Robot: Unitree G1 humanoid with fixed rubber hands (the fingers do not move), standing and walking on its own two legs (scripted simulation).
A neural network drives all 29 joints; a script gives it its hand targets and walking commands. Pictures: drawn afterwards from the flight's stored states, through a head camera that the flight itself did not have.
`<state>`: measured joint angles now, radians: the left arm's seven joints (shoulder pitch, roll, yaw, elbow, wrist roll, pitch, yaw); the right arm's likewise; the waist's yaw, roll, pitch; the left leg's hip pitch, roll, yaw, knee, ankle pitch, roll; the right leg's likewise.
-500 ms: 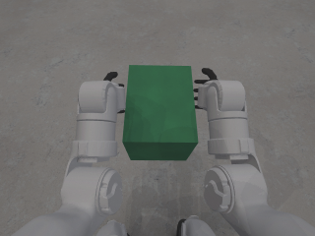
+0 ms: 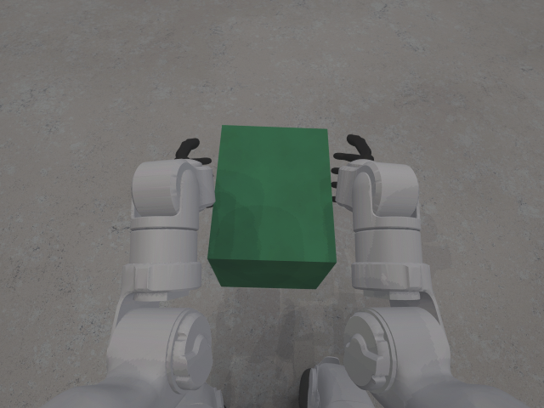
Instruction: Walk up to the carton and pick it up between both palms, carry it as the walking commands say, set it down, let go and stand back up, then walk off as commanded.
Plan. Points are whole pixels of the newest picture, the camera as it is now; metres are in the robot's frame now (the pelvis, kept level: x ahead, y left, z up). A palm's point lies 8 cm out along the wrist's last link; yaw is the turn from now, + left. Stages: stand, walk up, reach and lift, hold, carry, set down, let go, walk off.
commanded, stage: carry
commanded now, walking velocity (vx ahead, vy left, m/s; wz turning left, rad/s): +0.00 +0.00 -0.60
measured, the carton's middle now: (271, 211) +0.40 +0.03 +0.00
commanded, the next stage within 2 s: none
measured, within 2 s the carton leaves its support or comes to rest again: neither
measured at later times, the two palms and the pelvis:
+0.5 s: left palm (276, 273) +0.26 +0.02 +0.11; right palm (505, 340) +0.21 -0.21 +0.12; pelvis -0.14 +0.00 -0.01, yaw -16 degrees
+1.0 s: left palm out of the picture +0.11 -0.05 +0.10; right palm out of the picture -0.01 -0.26 +0.11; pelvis -0.29 +0.04 +0.00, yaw -33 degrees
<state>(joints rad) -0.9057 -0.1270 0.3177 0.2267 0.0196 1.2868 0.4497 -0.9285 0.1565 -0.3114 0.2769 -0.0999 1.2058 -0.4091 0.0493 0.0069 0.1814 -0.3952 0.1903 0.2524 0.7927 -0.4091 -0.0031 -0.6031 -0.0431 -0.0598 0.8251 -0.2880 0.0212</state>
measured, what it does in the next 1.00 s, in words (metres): walks backwards, turning right: right foot, then right foot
